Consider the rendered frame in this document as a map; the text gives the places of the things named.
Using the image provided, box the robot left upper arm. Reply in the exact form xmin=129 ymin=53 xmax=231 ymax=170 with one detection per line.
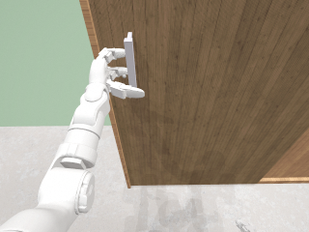
xmin=0 ymin=167 xmax=96 ymax=232

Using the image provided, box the handle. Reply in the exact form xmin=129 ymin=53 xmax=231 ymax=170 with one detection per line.
xmin=124 ymin=32 xmax=137 ymax=88

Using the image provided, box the right robot hand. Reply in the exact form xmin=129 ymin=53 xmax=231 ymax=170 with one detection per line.
xmin=235 ymin=218 xmax=255 ymax=232

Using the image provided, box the wardrobe door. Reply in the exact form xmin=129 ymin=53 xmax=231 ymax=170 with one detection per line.
xmin=88 ymin=0 xmax=309 ymax=186
xmin=263 ymin=129 xmax=309 ymax=178

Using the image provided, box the left robot hand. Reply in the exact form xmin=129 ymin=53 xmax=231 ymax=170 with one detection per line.
xmin=89 ymin=47 xmax=145 ymax=100

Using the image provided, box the robot left forearm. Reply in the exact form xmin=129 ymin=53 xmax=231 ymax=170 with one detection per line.
xmin=38 ymin=82 xmax=111 ymax=204

